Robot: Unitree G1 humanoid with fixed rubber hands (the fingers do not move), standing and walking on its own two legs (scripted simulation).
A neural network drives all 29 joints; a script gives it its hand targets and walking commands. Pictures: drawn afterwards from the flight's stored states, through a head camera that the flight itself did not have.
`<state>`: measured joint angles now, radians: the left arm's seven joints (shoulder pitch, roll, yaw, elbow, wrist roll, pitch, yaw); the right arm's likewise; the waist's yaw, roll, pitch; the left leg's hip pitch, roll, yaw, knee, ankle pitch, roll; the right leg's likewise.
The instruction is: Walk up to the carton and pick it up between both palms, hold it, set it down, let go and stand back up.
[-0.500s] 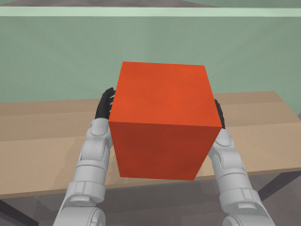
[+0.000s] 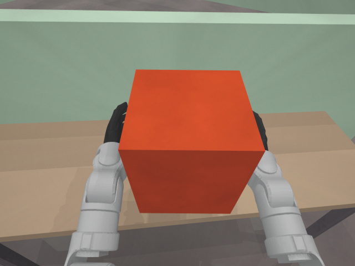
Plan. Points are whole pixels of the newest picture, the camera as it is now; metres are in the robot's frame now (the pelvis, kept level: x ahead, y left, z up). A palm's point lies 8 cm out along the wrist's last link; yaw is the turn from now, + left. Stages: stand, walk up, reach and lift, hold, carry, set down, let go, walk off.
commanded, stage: reach and lift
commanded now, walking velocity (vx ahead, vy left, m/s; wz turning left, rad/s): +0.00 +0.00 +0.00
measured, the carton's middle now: (186, 146) +0.35 -0.01 +0.12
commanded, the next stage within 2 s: hold in 0.62 s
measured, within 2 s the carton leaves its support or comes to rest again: neither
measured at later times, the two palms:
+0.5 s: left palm (120, 135) +0.35 +0.13 +0.15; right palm (264, 147) +0.33 -0.17 +0.13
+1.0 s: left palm (105, 137) +0.33 +0.15 +0.17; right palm (258, 142) +0.33 -0.15 +0.15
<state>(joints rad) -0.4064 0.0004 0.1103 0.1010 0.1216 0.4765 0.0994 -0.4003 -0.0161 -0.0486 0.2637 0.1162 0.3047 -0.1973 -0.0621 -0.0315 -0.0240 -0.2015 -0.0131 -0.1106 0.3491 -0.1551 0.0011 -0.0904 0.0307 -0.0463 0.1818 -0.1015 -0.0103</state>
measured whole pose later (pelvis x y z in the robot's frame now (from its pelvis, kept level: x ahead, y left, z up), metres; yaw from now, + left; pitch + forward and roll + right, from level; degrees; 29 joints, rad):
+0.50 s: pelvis -0.01 -0.01 +0.00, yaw -1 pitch -2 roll -1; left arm -0.45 -0.02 0.13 0.03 0.17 0.58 0.07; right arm -0.43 -0.03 -0.05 0.23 0.13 0.36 -0.20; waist -0.06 -0.04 0.02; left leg -0.15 0.00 -0.09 0.31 -0.13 -0.01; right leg -0.06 0.04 -0.03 0.18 -0.09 -0.02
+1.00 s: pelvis -0.02 -0.01 +0.00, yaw +0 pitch -5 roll -1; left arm -0.45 -0.01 0.15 -0.09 0.21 0.73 0.04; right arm -0.47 -0.03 -0.03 0.23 0.17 0.42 -0.20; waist -0.04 -0.06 0.03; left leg -0.10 0.00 -0.10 0.31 -0.13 -0.01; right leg -0.01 0.04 -0.05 0.18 -0.09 -0.02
